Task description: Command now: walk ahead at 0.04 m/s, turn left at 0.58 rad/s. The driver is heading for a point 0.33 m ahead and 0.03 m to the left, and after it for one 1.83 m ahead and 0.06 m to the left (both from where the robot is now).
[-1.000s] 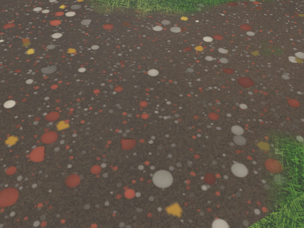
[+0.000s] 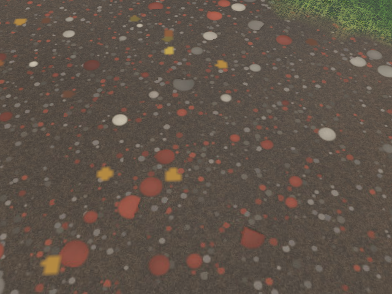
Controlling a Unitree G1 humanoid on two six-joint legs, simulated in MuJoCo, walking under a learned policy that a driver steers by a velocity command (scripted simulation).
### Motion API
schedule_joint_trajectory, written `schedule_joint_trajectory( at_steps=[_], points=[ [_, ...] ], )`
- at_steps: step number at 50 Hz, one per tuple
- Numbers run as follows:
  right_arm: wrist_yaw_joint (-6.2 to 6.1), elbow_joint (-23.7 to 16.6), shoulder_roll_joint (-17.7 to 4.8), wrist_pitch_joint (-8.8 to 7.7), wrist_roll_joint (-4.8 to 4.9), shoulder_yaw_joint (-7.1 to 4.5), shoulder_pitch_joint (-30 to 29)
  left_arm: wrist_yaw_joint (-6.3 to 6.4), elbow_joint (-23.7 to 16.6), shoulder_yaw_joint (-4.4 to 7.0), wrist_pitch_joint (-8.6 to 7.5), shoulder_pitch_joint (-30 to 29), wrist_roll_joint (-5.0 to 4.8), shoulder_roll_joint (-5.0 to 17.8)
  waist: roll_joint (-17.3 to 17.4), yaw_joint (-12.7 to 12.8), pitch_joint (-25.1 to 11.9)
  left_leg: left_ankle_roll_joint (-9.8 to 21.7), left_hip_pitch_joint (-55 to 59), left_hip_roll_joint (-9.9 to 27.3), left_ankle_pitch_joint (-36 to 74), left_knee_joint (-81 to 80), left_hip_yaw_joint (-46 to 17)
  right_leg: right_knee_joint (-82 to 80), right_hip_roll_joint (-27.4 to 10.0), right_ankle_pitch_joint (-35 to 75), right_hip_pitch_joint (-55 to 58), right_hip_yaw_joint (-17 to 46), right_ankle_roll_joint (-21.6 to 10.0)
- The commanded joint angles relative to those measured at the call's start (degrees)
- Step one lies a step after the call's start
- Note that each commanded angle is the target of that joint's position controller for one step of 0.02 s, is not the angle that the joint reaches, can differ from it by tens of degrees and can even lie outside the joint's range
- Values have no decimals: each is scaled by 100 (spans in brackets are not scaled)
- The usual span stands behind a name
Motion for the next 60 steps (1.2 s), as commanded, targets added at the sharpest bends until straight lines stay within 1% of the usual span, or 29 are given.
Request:
schedule_joint_trajectory(
  at_steps=[1,3,4,5,6,7,9,11,15,20,22,23,24,25,26,28,29,30,35,41,44,46,47,49,51,53,56,58,60],
  points=[
    [-18,-448,-839,-12,19,-214,-145,-57,-414,195,-185,32,-55,565,995,79,-843,807,770,1456,281,-593,-1853,-831,222,-117,706,-166,-113],
    [-33,-477,-692,33,93,-158,-180,-91,-302,277,-243,384,-53,663,910,330,-833,471,599,1161,332,-120,-1799,-2233,12,759,1655,-177,-327],
    [-24,-483,-377,38,48,-72,124,-63,-346,362,-217,433,36,1038,-7,156,-1057,127,49,724,-1242,854,-1186,-2403,-1150,1324,2409,683,-760],
    [-11,-713,-462,-25,85,-107,1,-78,-271,458,-129,362,258,1382,-1779,10,-640,-227,-1220,-114,-2596,1826,54,-2637,-2074,2508,2415,2060,-1747],
    [10,-589,-980,-90,-36,-261,145,-73,-402,396,-128,272,242,1032,-1414,118,-760,-503,-1381,295,-2730,3207,68,-2543,-2396,2839,2400,2225,-2130],
    [26,-437,-1108,-65,28,-341,225,-40,-471,313,-111,113,181,749,-939,99,-724,-631,-1358,396,-2380,3755,113,-2396,-2098,2905,2311,1594,-1959],
    [-21,-291,-849,89,45,-308,332,-3,-491,268,-62,-145,13,580,-603,58,-521,-866,-1489,528,-1808,4253,295,-2243,-1550,2793,2299,715,-1584],
    [4,-383,-512,149,90,-202,176,22,-451,271,3,-99,33,605,-701,148,-409,-974,-1410,611,-1490,3950,626,-2336,-1275,2829,2233,139,-1537],
    [81,-676,-301,125,78,-98,-289,47,-344,385,106,84,42,815,-1048,418,-615,-1006,-1020,914,-1482,2676,915,-2324,-1453,2759,2623,-168,-1696],
    [212,-757,-438,158,66,-151,-182,-48,-241,496,100,3,-115,1050,-1180,389,-664,-685,-28,946,-1256,1167,1298,-2190,-1707,2494,2429,-371,-1645],
    [240,-625,-429,160,61,-204,216,-56,-178,492,89,-77,-224,1000,-1018,134,-661,-375,744,773,-390,-52,1492,-1735,-1586,2105,2132,-648,-1326],
    [196,-559,-581,149,50,-274,450,-77,-33,448,68,238,-200,807,-580,93,-687,-175,1491,779,282,-587,1212,-1174,-1368,1490,1602,-989,-939],
    [106,-638,-1207,114,48,-431,633,-109,-139,341,66,322,49,446,1008,198,-714,322,2487,2091,2065,-847,-665,471,-743,-616,154,-1615,-320],
    [130,-749,-1557,2,-179,-460,573,-44,-514,291,44,-320,110,411,1950,-27,-730,1593,2147,3180,2851,-898,-2164,1733,-3,-2334,-918,-1023,-80],
    [156,-738,-1223,-119,-242,-367,588,-11,-490,377,46,-538,29,701,1249,-229,-832,1708,2090,3009,2519,-974,-1854,2397,-121,-2210,-945,-493,-100],
    [86,-680,-926,-185,-79,-267,87,37,-304,435,66,-383,3,745,729,88,-597,1080,1869,2354,1878,-879,-1059,2306,-237,-1284,-936,-363,-159],
    [48,-694,-821,-159,23,-219,-113,63,-289,456,81,-340,36,783,768,161,-556,956,1801,2232,1983,-854,-950,2179,-240,-976,-896,-349,-115],
    [10,-697,-785,-125,26,-184,-159,43,-252,454,75,-261,32,734,835,223,-626,942,1635,2100,2224,-844,-843,2264,-143,-755,-645,-405,-63],
    [-86,-625,-780,-74,-28,-170,-75,-33,-182,343,72,-230,-40,469,788,171,-775,926,1719,1948,1732,-813,-836,1114,2,-307,-263,-452,27],
    [21,-363,-330,-105,-194,77,-152,-184,-93,218,76,-167,-89,327,918,44,-623,909,977,1958,801,-855,-710,-455,-215,-315,1292,-618,-112],
    [83,-192,-446,-170,-168,93,-29,-230,13,188,32,59,-88,338,715,152,-327,579,417,1640,-2126,-1008,-660,-1584,112,150,2110,-987,-400],
    [85,-213,-452,-267,-214,103,-31,-189,-22,185,-43,363,-101,577,263,129,-77,297,2,1346,-2931,-382,-502,-1564,-331,-261,2115,-330,-849],
    [78,-325,-357,-341,-172,101,-53,-193,108,300,-81,542,-128,931,-521,47,96,10,-295,774,-2728,121,402,-2017,-580,-1582,1816,380,-1316],
    [55,-502,-377,-557,42,34,-669,-226,224,322,-163,1034,-84,993,-1419,403,589,-266,-935,524,-1951,1430,1003,-3453,-1606,-2844,1812,2668,-2067],
    [117,-589,-460,-693,86,-29,-899,-180,258,330,-241,1229,-84,956,-1238,529,608,-240,-1581,759,-2364,2202,578,-3506,-1779,-2229,2322,2972,-2166],
    [235,-539,-313,-818,66,-8,-871,-133,212,336,-242,1184,-172,895,-846,486,346,-202,-1604,901,-1930,1780,581,-3336,-1434,-1389,2764,2318,-1912],
    [356,-441,4,-902,11,65,-898,-79,110,380,-102,1049,-221,928,-853,462,21,-378,-311,598,-1175,579,979,-3087,-786,-332,2320,1388,-1673],
    [370,-304,-81,-885,81,1,-540,-79,2,397,-21,923,-239,950,-880,226,-151,-471,763,474,-386,-134,1090,-2933,-645,-270,1750,1295,-1584],
    [286,-160,-297,-831,96,-115,2,-87,-101,352,-8,863,-221,740,-722,-84,-288,-450,1957,644,75,-575,1007,-2427,-431,-176,1080,1249,-1273]
  ],
)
